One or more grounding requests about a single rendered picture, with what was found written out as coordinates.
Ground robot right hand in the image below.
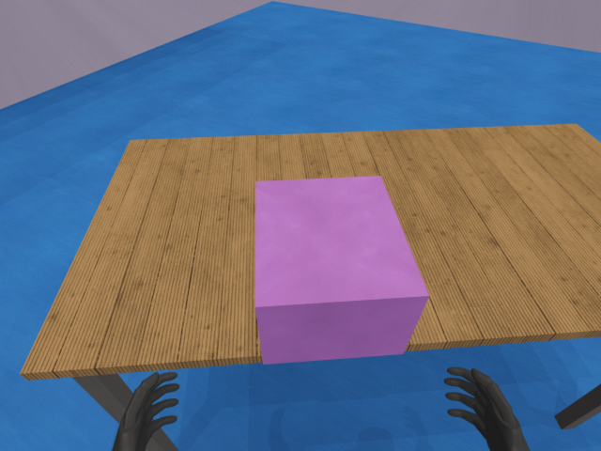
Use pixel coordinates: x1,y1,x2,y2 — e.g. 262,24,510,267
444,367,531,451

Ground robot left hand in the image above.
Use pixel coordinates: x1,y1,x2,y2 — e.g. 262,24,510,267
112,372,179,451

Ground carton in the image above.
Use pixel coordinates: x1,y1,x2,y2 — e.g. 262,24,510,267
255,176,429,365

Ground table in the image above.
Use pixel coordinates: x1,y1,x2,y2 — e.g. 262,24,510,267
20,124,601,451

